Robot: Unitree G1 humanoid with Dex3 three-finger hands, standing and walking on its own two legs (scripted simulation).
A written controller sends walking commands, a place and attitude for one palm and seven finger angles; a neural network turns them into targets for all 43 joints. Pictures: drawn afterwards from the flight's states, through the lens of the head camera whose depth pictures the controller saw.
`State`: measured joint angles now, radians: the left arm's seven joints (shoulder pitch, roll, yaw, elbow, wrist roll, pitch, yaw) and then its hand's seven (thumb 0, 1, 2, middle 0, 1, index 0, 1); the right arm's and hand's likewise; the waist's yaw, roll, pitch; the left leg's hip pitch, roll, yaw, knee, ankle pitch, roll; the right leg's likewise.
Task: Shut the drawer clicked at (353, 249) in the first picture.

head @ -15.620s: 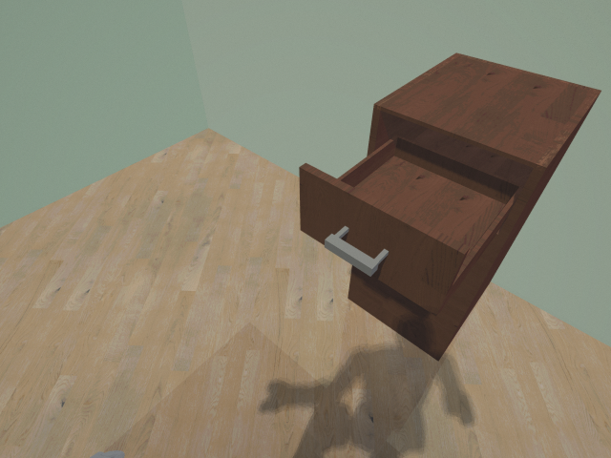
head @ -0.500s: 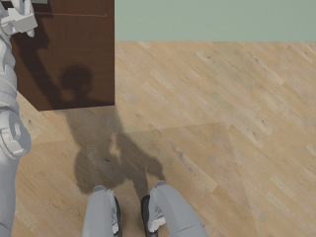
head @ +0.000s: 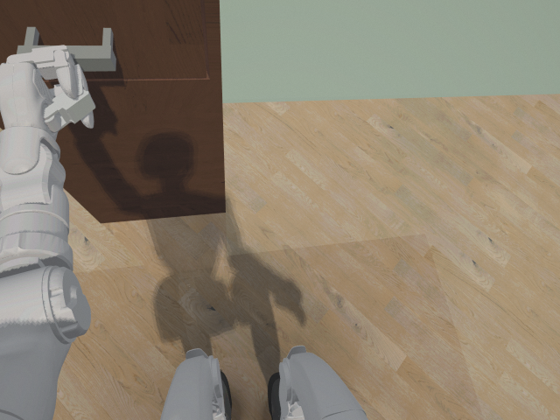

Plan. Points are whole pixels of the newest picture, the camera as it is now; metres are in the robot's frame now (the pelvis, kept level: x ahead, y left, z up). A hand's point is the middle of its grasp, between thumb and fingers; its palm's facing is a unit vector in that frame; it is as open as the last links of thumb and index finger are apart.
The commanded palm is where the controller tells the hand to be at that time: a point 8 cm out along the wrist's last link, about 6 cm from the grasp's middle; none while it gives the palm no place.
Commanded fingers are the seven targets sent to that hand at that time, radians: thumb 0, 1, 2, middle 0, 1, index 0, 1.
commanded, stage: draw the hand back to the body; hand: left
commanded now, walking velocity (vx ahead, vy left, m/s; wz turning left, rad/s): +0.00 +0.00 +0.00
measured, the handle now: (69, 47) +0.62 +0.23 +0.05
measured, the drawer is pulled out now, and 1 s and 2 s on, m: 0.00 0.00 0.00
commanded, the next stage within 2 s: step back with the hand held close in 1.28 s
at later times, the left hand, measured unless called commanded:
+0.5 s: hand out of the picture +0.35 +0.22 +0.15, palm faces +0.12 -0.98 -0.15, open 3.3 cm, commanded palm +0.32 +0.27 +0.17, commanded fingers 0.00 0.90 0.90 -1.40 -1.60 -1.40 -1.60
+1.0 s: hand out of the picture +0.23 +0.23 +0.24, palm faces +0.38 -0.85 -0.36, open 3.3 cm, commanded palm +0.17 +0.27 +0.26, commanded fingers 0.00 0.90 0.90 -1.40 -1.60 -1.40 -1.60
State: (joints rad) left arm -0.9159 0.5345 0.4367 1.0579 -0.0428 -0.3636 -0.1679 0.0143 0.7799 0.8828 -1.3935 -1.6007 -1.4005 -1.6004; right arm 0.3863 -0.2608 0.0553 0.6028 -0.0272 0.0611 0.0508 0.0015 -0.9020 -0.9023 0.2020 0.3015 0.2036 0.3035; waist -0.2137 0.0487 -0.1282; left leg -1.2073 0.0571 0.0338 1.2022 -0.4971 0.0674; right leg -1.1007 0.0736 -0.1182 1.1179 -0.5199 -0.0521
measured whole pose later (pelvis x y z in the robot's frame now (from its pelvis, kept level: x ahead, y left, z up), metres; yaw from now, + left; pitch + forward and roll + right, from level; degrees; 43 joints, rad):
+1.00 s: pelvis +0.03 -0.01 +0.11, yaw +3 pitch -3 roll +0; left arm 0.43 0.34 0.22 -0.32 -0.09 -0.06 0.10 0.02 0.89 0.90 -1.40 -1.60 -1.40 -1.60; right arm 0.20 -0.25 0.04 0.58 0.03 -0.03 -0.05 0.01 -0.90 -0.90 0.20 0.30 0.20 0.30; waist 0.04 0.07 -0.01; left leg -0.14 -0.02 0.07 0.43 -0.24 0.05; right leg -0.06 0.04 -0.05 0.38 -0.28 -0.05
